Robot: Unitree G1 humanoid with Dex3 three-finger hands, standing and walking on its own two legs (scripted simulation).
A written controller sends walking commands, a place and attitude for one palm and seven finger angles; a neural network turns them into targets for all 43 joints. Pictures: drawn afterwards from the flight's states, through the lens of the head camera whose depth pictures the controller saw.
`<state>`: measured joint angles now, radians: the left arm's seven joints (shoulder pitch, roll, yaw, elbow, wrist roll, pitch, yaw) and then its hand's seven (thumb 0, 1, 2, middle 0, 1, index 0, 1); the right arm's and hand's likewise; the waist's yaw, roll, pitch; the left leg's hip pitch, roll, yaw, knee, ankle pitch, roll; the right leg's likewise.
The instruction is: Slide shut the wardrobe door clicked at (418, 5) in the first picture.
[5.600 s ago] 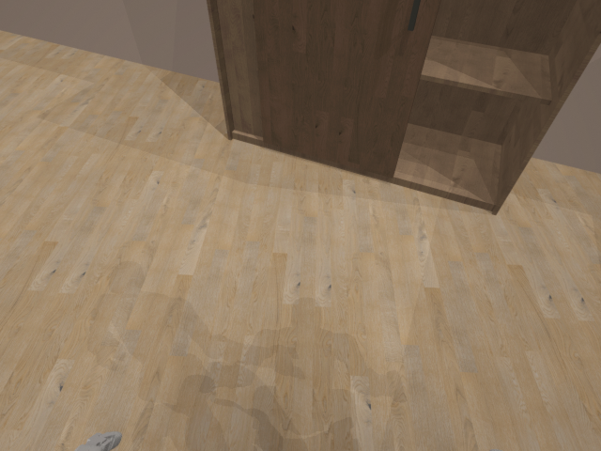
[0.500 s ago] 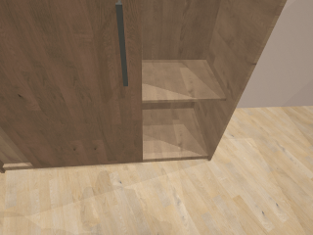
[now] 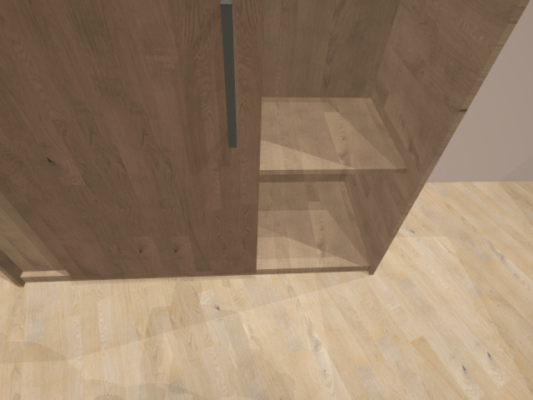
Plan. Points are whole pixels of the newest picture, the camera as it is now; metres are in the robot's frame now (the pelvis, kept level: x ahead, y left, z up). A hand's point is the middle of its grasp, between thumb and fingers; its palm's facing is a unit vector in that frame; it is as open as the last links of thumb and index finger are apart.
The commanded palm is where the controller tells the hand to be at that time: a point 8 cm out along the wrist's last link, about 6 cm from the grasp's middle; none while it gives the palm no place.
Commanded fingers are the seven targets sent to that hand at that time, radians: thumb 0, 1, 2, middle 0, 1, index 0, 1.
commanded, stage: take the last steps up to it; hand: left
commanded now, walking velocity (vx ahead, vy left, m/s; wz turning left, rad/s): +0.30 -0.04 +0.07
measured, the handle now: (230, 81) +0.68 +0.12 +0.14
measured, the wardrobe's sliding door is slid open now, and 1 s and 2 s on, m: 0.49 0.49 0.49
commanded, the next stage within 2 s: come to a stop and stand still in 0.56 s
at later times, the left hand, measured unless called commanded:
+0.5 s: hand out of the picture +0.11 +0.11 -0.16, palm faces +0.15 -0.97 -0.21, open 7.3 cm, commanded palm none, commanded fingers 0.00 0.90 0.90 -0.20 -0.30 -0.20 -0.30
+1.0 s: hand (188, 349) +0.25 +0.16 -0.18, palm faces +0.13 -0.97 -0.22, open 7.4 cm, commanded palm none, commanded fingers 0.00 0.90 0.90 -0.20 -0.30 -0.20 -0.30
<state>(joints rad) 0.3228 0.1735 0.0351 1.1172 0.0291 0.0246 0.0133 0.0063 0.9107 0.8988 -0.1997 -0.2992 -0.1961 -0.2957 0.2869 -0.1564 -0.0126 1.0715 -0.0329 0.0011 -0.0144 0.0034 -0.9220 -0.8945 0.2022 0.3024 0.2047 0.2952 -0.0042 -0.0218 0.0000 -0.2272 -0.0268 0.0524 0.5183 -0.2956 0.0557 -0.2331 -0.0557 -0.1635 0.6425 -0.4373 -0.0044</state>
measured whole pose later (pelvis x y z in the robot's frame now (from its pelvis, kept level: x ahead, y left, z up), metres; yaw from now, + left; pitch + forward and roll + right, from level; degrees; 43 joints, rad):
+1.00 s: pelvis +0.24 -0.03 +0.00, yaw +3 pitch -1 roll -1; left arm 0.22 0.20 0.07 1.03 0.02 0.05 0.04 0.00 0.91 0.90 -0.20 -0.30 -0.20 -0.30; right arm 0.06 -0.14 -0.03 1.00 -0.01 0.01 -0.04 -0.03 -0.93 -0.89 0.21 0.30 0.21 0.30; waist 0.03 -0.03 0.12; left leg -0.29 0.05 0.15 0.48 -0.17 0.05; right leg -0.46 -0.04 0.02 1.09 -0.44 0.06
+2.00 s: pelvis +0.20 -0.10 +0.01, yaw +3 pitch -1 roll +0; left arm 0.34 0.11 0.01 1.17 0.01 0.00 0.03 0.00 0.91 0.90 -0.20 -0.30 -0.20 -0.30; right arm 0.34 -0.13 0.01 1.14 -0.02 0.00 -0.04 0.00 -0.91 -0.89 0.20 0.30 0.20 0.29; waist 0.01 0.00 0.02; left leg -0.13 0.03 0.03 0.38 -0.23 -0.02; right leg -0.18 0.02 -0.06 0.39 -0.18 -0.04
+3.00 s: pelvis +0.22 -0.07 +0.00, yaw +3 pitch -2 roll +0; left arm 0.30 0.13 -0.01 1.12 0.01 -0.02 0.04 0.00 0.91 0.90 -0.20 -0.30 -0.20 -0.30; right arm 0.31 -0.17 0.02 1.07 -0.02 -0.02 -0.03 0.01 -0.92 -0.89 0.20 0.30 0.20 0.29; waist 0.00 0.04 0.01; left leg -0.15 -0.01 0.04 0.51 -0.33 0.03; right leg -0.21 -0.03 -0.04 0.53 -0.29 0.01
